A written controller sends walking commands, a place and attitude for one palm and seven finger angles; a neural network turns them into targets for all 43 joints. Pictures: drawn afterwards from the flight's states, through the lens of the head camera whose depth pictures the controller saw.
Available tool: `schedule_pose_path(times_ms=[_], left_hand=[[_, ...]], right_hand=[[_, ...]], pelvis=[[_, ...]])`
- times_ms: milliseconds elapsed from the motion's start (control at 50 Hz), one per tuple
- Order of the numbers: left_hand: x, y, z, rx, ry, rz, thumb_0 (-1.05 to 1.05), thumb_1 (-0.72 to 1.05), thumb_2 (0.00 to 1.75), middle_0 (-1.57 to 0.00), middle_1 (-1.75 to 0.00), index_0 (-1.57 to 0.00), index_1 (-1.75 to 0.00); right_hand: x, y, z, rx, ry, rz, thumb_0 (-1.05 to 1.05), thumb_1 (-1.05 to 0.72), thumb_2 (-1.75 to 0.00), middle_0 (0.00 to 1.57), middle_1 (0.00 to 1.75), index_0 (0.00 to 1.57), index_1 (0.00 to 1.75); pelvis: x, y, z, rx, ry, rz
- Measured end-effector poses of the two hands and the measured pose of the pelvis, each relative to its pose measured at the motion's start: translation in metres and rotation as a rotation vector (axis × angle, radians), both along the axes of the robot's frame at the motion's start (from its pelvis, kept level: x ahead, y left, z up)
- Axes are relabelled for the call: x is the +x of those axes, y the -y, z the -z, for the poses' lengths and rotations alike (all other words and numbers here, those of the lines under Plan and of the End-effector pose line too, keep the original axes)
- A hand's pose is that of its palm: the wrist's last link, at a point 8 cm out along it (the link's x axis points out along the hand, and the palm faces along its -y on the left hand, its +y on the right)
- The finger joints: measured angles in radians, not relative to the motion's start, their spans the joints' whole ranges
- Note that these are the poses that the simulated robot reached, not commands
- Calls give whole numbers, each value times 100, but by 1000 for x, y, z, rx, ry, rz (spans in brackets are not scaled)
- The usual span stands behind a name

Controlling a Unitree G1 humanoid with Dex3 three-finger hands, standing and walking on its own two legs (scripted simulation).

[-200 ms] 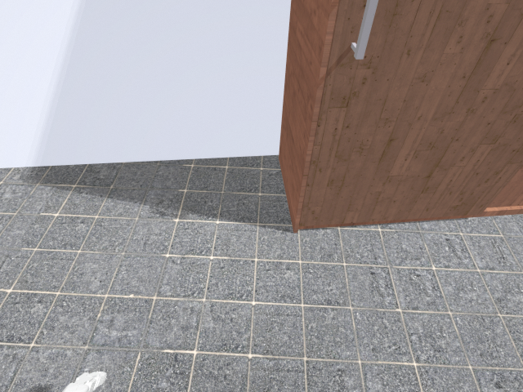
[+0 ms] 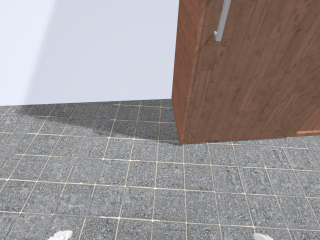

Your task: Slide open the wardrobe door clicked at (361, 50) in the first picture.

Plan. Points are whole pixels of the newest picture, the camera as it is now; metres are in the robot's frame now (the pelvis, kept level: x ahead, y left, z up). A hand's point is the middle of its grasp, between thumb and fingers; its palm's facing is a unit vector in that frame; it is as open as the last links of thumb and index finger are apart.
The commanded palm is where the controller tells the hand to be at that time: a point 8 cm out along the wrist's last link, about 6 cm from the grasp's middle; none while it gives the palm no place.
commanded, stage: stand and wait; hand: left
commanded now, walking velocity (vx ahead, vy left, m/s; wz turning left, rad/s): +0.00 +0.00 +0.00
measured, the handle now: (222, 10) +0.93 -0.20 +0.22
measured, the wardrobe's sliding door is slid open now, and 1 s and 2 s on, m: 0.00 0.00 0.00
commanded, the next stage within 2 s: look at it before walking up in 0.62 s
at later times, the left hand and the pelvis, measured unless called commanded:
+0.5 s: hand out of the picture +0.05 +0.23 -0.15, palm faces -0.03 -0.94 -0.34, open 7.3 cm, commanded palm none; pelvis -0.02 -0.02 +0.01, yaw +0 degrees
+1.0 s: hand out of the picture +0.07 +0.22 -0.15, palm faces -0.04 -0.94 -0.33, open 7.3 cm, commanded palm none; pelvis -0.02 -0.02 +0.01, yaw +0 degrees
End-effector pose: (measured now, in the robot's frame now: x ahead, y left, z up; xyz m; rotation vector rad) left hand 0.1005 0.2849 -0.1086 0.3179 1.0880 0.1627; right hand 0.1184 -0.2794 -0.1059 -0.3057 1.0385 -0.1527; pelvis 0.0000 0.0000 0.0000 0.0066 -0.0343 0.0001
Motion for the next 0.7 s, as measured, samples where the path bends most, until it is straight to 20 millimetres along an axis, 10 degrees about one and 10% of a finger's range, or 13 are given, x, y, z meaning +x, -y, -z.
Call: schedule_pose_path(times_ms=[360, 700], left_hand=[[-52, 9, 7, 2, -125, -40, 0, 91, 90, -20, -30, -20, -30], [-47, 14, 2, 11, -109, -27, 0, 91, 90, -20, -30, -20, -30]], right_hand=[[-60, 28, 8, -21, -154, 55, 1, -90, -90, 21, 30, 20, 30], [-80, 30, 13, -2, -188, 74, 1, -90, -90, 21, 30, 20, 30]], pelvis=[[-15, 15, -4, -2, 7, -2], [-19, 20, -6, 0, 4, 5]])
